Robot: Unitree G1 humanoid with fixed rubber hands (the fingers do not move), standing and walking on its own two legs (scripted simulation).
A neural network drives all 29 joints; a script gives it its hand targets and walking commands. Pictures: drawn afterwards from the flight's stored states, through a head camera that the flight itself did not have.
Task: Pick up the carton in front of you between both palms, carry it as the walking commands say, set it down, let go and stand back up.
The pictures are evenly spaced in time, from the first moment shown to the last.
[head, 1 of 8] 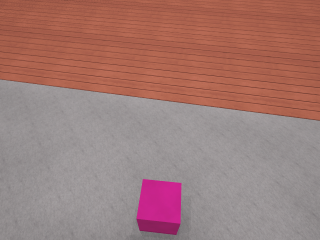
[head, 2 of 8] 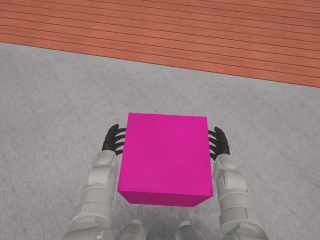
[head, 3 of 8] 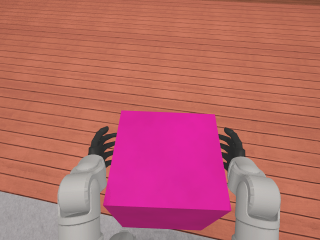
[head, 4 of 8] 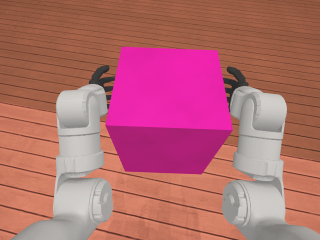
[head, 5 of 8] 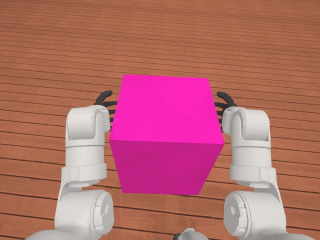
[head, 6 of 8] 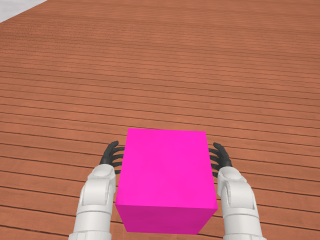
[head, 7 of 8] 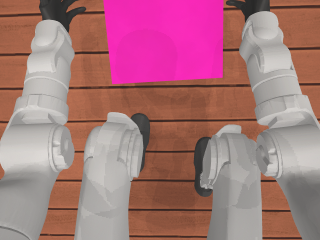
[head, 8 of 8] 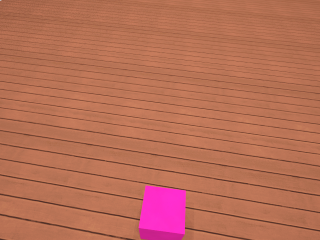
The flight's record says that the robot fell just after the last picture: no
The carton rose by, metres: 0.99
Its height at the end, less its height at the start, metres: +0.26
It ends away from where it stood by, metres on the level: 6.26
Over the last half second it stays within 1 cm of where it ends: yes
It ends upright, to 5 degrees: yes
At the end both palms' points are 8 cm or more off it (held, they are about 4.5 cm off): yes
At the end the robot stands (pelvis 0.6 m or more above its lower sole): yes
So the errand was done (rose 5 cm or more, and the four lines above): yes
